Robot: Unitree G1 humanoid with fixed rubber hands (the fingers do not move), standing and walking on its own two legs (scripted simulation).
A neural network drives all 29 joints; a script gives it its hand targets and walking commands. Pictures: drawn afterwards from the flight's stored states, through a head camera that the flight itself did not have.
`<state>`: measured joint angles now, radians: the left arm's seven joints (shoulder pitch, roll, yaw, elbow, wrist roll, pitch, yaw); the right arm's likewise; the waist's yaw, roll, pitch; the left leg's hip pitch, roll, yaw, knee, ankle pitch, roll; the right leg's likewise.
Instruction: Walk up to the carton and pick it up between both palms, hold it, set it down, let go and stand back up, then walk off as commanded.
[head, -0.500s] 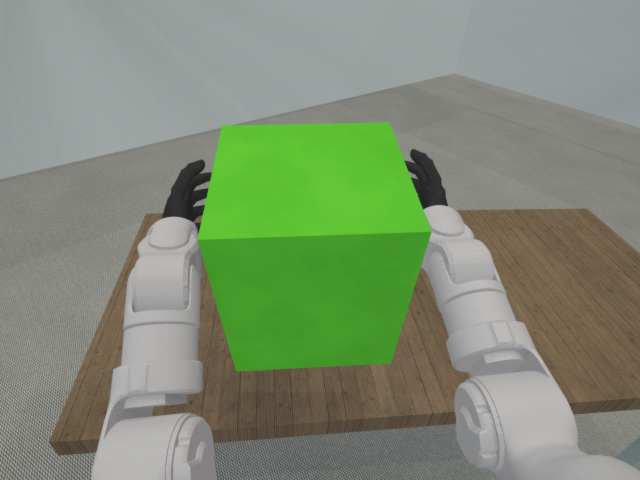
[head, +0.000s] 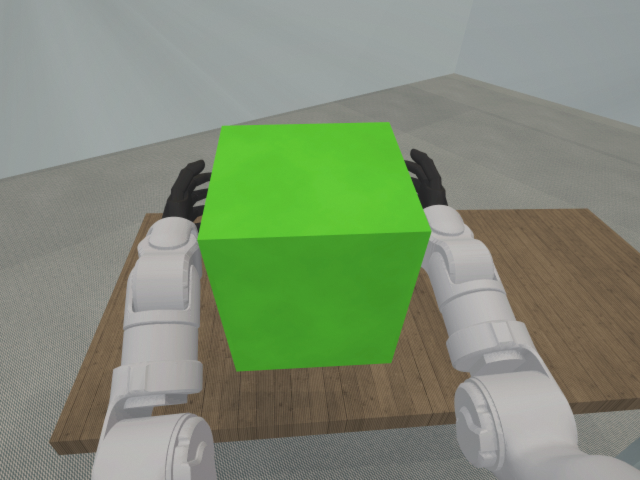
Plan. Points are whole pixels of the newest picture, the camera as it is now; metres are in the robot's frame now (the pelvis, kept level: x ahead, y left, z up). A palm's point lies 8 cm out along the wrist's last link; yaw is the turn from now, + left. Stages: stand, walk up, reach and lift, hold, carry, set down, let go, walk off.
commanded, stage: hold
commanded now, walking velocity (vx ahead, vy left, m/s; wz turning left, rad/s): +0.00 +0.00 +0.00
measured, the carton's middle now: (310, 250) +0.37 -0.01 +0.15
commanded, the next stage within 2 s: none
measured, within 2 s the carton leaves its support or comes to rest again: neither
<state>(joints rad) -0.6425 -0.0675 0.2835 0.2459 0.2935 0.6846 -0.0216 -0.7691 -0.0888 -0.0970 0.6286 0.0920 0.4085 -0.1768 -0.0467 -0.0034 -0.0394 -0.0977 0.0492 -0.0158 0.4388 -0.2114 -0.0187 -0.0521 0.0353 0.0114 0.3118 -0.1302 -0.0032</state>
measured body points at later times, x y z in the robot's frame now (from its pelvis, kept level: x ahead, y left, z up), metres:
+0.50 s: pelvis +0.00 +0.00 +0.00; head -0.07 +0.02 +0.44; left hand +0.37 +0.14 +0.20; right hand +0.38 -0.16 +0.21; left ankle +0.03 +0.13 -0.74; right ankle +0.04 -0.12 -0.74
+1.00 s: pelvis +0.00 +0.00 +0.00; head -0.07 +0.02 +0.44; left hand +0.37 +0.14 +0.20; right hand +0.38 -0.16 +0.21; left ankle +0.03 +0.13 -0.74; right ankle +0.04 -0.12 -0.74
